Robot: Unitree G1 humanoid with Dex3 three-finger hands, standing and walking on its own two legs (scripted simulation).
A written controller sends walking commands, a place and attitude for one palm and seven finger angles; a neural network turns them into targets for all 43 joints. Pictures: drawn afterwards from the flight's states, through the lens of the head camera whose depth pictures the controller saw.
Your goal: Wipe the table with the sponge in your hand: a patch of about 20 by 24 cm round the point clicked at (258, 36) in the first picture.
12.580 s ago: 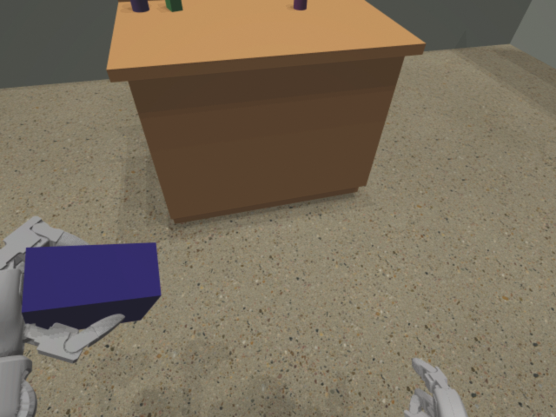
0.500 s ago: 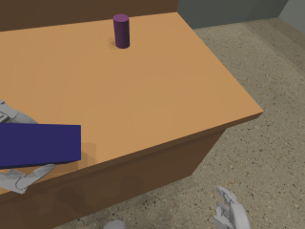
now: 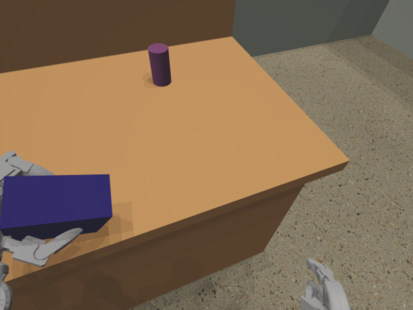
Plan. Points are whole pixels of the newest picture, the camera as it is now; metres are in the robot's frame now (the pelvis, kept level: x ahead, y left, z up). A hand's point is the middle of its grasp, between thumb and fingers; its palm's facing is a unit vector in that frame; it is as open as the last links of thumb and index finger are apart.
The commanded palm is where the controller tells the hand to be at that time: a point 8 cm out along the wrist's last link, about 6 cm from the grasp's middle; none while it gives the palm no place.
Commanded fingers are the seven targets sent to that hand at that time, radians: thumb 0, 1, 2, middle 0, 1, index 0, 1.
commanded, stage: come to a stop and stand still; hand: left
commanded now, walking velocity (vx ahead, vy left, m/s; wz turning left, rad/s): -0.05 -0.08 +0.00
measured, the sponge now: (73, 208) +0.23 +0.21 +0.14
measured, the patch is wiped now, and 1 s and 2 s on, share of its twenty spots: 0.00 0.00 0.00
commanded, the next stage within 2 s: look again from close up in 0.78 s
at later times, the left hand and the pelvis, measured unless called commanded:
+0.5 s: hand (39, 208) +0.22 +0.25 +0.15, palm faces +0.29 -0.88 -0.39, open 10.2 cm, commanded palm +0.16 +0.30 +0.18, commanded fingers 0.00 0.10 1.30 -1.20 -1.60 -1.20 -1.60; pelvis -0.01 +0.03 +0.00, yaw -2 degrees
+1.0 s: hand (11, 211) +0.22 +0.29 +0.15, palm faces +0.36 -0.86 -0.36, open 10.2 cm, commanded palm +0.16 +0.32 +0.18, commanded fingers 0.00 0.10 1.30 -1.20 -1.60 -1.20 -1.60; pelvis -0.01 +0.04 +0.00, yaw -1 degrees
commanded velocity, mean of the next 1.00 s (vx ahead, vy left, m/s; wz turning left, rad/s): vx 0.00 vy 0.00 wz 0.00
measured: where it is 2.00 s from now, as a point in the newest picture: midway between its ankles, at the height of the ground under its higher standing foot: outside the picture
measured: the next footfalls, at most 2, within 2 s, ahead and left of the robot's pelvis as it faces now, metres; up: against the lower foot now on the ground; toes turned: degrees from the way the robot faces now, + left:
none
